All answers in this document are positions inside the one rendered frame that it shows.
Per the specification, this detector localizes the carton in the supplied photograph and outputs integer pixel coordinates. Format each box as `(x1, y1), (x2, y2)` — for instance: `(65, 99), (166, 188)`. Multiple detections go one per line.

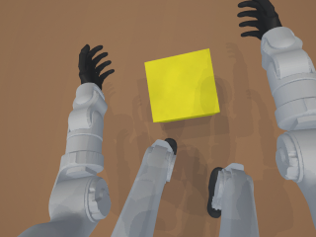
(144, 48), (220, 122)

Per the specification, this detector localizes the right robot forearm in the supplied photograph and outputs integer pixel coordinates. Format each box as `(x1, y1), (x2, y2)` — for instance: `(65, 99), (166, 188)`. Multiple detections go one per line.
(261, 27), (316, 130)

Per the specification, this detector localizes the left robot forearm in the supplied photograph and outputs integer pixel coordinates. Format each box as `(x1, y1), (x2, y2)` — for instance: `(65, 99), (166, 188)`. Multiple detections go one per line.
(48, 82), (108, 216)

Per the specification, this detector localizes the right robot foot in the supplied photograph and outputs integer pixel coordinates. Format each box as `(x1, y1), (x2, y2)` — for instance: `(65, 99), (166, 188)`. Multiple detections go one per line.
(206, 167), (223, 218)

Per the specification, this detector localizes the robot right upper arm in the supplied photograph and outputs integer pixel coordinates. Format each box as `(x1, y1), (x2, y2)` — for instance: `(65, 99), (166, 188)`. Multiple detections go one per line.
(276, 128), (316, 230)

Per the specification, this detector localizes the right robot hand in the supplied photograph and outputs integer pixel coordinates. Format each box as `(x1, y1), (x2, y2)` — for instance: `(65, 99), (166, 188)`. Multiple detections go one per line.
(237, 0), (282, 40)

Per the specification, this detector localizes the robot left shin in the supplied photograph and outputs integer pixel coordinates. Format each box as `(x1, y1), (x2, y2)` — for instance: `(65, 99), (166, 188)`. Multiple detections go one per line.
(142, 139), (173, 160)

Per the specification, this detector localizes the robot left upper arm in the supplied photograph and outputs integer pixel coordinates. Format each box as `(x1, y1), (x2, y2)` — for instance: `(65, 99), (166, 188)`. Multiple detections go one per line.
(18, 175), (112, 237)

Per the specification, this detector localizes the left robot hand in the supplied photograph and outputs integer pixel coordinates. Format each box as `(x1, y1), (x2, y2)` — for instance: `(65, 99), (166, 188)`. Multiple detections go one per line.
(78, 44), (115, 90)

